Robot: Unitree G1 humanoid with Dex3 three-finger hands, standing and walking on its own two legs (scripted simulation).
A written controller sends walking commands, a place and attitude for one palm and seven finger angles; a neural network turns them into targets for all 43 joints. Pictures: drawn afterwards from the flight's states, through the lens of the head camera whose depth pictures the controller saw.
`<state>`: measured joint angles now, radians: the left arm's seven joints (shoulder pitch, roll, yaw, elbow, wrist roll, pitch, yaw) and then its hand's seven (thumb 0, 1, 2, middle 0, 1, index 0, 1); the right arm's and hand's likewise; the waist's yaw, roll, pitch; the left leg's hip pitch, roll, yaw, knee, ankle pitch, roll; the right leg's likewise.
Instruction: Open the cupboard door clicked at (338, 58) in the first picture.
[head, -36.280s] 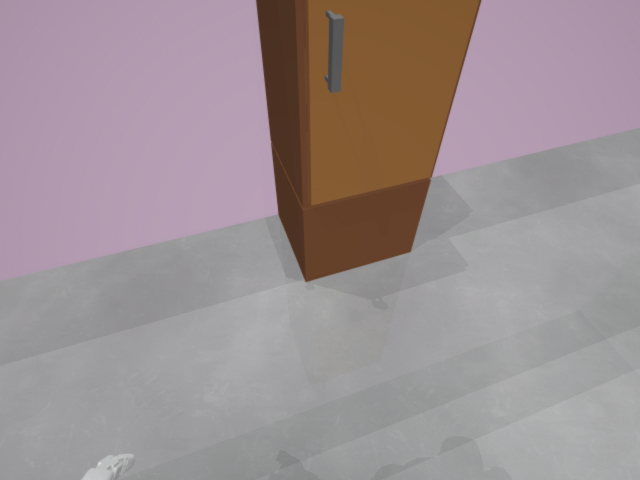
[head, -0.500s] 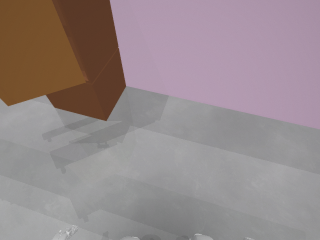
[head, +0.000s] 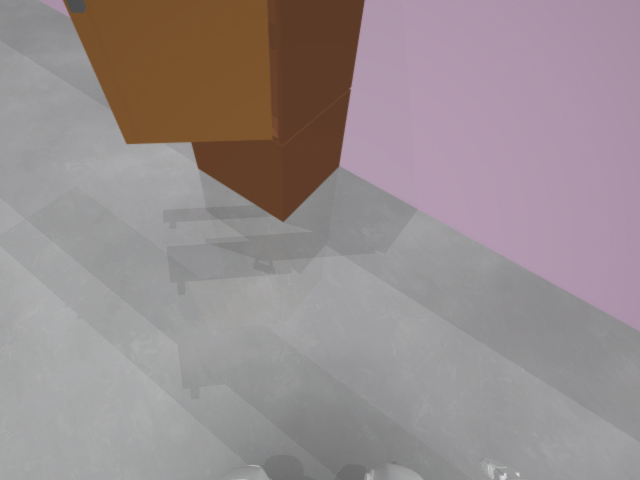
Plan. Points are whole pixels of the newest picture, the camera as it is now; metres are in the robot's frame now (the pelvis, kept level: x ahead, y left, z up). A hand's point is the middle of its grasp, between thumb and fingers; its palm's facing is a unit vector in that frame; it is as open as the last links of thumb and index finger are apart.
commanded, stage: turn to face it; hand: left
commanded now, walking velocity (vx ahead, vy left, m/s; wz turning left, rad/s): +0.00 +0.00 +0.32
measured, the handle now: out of the picture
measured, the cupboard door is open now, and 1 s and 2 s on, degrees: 43 43 43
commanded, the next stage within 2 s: take the last steps up to it in 0.28 s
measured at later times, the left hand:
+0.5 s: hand out of the picture +0.04 +0.16 -0.15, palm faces +0.20 -0.96 -0.21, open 7.3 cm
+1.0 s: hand (148, 433) +0.18 +0.24 -0.14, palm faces +0.25 -0.95 -0.20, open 7.4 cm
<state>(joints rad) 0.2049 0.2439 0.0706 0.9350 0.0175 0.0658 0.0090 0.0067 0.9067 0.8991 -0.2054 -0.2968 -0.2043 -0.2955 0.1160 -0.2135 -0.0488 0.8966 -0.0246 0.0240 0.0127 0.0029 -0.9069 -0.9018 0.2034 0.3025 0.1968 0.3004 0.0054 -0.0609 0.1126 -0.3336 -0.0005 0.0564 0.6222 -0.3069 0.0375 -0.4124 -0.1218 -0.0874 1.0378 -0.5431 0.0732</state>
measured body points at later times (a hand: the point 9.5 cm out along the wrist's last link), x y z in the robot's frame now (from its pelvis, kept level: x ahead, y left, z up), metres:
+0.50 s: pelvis +0.03 -0.03 +0.02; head +0.07 -0.03 +0.46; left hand +0.03 +0.21 -0.13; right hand +0.13 -0.27 -0.14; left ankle -0.02 +0.09 -0.67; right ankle +0.01 -0.15 -0.73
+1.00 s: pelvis +0.13 +0.04 +0.01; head +0.16 +0.03 +0.46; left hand +0.16 +0.29 -0.13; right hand +0.14 -0.18 -0.15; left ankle +0.02 +0.10 -0.73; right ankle +0.24 -0.06 -0.70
